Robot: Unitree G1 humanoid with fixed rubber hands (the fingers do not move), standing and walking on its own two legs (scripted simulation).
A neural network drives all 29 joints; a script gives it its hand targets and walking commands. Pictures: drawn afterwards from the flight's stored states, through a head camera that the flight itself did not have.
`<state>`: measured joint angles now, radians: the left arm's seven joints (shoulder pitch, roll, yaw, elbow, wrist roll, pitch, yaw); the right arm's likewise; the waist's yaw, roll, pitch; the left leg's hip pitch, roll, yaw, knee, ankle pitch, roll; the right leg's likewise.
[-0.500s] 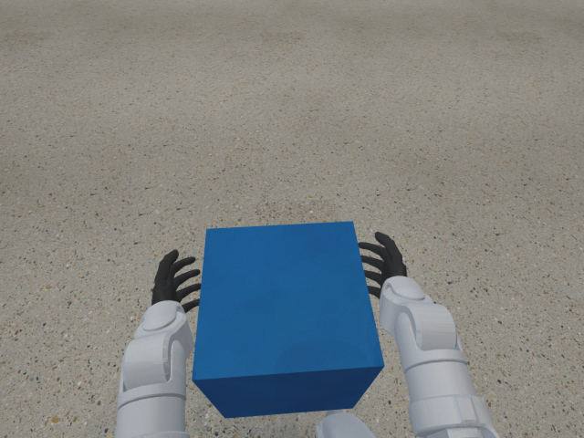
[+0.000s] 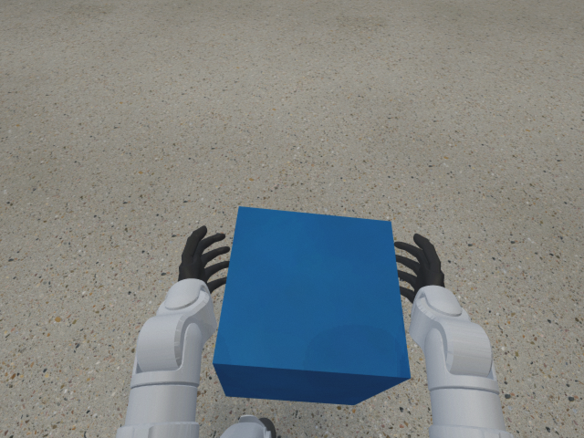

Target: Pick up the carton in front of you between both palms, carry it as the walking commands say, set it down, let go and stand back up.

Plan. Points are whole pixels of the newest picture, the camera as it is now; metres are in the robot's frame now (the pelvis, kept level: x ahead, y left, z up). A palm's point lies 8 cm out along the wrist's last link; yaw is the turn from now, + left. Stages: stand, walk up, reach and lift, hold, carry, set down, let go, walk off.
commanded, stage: carry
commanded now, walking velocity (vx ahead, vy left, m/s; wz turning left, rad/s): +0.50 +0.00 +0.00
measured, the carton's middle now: (302, 315) +0.32 +0.02 -0.03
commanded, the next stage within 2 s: none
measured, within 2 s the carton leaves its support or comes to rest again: neither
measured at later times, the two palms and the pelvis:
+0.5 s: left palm (237, 119) +0.59 +0.14 +0.12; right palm (414, 128) +0.59 -0.16 +0.11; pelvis +0.34 -0.01 +0.02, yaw +0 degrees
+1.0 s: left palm (251, 43) +0.87 +0.16 +0.12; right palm (388, 46) +0.87 -0.14 +0.12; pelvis +0.65 +0.01 +0.02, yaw +0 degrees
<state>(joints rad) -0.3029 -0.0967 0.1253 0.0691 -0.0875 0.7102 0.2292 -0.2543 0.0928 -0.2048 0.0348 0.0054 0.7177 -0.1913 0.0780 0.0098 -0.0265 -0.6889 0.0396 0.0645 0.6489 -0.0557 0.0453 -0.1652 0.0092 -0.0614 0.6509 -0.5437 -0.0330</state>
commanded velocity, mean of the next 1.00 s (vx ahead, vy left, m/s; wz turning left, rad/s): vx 0.50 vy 0.00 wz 0.00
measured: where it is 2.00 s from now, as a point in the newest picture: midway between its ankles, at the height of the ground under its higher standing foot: (307, 233)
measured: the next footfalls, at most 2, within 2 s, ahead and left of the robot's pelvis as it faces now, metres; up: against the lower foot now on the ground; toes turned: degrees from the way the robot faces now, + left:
left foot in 0.02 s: +0.21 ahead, +0.11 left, +0.00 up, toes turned +4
right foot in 0.50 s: +0.51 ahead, -0.10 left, +0.00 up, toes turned -11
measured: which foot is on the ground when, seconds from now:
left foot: up 0.00-0.00, down 0.02-0.50, up 0.52-1.00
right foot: down 0.00-0.04, up 0.06-0.48, down 0.50-1.00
